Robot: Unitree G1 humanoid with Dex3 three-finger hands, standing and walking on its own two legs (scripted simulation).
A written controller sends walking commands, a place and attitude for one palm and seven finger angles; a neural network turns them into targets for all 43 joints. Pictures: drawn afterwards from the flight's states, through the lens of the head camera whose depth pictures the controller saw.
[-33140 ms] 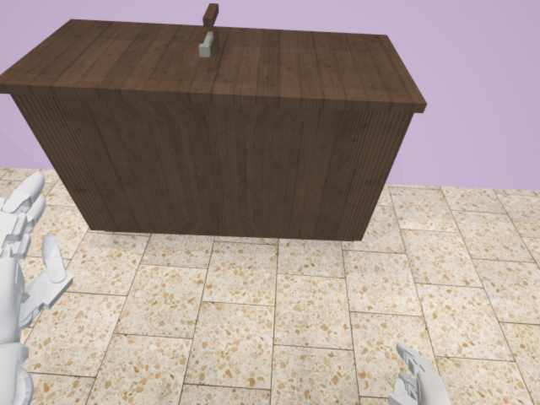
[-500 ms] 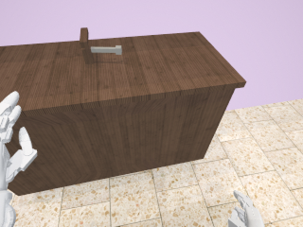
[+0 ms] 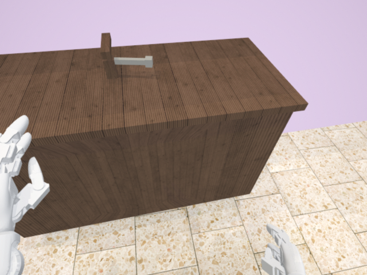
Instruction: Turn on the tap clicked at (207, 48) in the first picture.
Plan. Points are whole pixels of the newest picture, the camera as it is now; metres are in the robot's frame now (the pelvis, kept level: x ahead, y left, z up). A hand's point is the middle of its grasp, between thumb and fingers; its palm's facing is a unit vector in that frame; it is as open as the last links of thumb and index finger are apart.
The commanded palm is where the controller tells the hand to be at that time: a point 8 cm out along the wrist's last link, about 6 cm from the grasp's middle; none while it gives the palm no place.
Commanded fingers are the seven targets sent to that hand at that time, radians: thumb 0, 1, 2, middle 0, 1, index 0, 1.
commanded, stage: stand and check the lever's angle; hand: left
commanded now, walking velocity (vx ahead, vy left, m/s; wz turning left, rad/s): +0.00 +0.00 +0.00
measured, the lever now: (148, 61) +0.75 +0.18 +0.07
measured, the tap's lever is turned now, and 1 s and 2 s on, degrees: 78 78 78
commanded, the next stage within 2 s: stand and wait in 0.26 s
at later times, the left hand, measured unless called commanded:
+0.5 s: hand (40, 188) +0.21 +0.25 +0.16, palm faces +0.40 -0.85 -0.34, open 7.4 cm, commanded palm +0.16 +0.29 +0.17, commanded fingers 0.00 0.90 0.90 -0.20 -0.30 -0.20 -0.30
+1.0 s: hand (39, 188) +0.21 +0.25 +0.16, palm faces +0.40 -0.85 -0.34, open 7.4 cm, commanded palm +0.16 +0.29 +0.17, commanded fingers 0.00 0.90 0.90 -0.20 -0.30 -0.20 -0.30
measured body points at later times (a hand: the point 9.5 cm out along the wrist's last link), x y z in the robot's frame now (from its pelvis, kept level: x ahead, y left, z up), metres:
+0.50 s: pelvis +0.00 +0.01 +0.00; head +0.00 +0.01 +0.45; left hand +0.18 +0.29 +0.18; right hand +0.17 -0.22 -0.08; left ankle +0.01 +0.11 -0.74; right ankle +0.00 -0.12 -0.74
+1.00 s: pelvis +0.00 +0.01 +0.00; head +0.00 +0.01 +0.45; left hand +0.18 +0.29 +0.18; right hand +0.18 -0.22 -0.08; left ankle +0.01 +0.11 -0.74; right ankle +0.00 -0.12 -0.74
